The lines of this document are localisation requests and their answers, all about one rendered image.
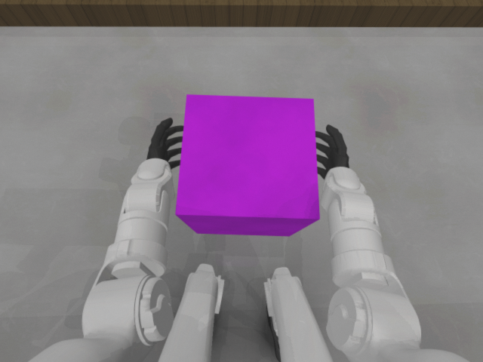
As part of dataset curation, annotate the robot right thigh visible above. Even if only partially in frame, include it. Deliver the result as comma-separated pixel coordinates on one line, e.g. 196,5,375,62
264,274,333,362

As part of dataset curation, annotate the carton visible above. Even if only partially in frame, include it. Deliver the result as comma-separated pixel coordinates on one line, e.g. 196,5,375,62
175,94,320,236

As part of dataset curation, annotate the robot thigh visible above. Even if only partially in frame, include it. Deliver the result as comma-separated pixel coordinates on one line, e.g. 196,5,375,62
264,274,333,362
158,270,224,362

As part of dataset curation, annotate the robot left hand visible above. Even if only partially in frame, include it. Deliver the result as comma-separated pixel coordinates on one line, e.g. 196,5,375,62
146,118,183,169

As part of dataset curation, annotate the right robot upper arm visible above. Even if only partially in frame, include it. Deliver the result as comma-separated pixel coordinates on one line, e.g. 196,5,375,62
326,284,470,362

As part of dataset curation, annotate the robot right hand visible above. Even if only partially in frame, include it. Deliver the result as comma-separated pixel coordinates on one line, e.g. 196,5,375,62
315,124,349,179

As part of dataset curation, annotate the robot right forearm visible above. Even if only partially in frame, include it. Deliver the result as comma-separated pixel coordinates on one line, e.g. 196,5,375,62
320,167,421,341

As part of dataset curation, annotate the robot left thigh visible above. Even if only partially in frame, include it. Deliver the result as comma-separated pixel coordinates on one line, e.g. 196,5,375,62
158,270,224,362

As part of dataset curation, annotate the robot left forearm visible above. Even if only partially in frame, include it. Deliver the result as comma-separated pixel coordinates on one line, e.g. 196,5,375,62
82,158,175,335

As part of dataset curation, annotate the left robot upper arm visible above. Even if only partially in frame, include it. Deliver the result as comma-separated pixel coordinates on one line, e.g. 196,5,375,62
28,275,174,362

